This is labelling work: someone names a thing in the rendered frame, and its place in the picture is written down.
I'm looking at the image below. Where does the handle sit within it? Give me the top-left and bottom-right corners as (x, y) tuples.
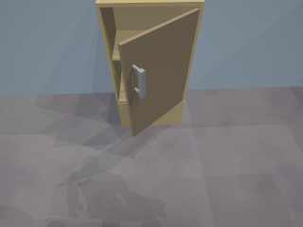
(132, 65), (147, 98)

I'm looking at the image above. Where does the cupboard door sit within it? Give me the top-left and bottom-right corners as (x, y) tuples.
(117, 8), (200, 137)

